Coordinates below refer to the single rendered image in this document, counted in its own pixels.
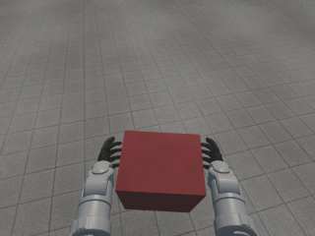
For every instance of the left robot forearm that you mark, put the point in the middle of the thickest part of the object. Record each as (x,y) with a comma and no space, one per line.
(93,214)

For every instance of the carton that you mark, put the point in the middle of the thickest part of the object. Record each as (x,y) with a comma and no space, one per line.
(160,171)

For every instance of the right robot forearm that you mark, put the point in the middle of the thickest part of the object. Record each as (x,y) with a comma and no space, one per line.
(231,215)

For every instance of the robot left hand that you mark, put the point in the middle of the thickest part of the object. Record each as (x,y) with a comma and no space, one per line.
(106,151)

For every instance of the robot right hand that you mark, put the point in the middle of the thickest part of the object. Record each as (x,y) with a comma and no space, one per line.
(214,152)

